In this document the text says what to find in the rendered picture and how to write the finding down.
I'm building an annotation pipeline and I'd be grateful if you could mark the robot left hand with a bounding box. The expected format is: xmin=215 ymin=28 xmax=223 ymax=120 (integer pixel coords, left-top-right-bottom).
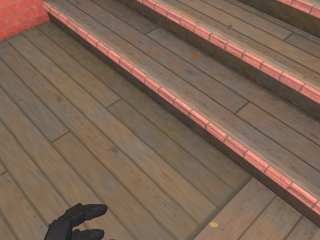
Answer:
xmin=44 ymin=203 xmax=115 ymax=240

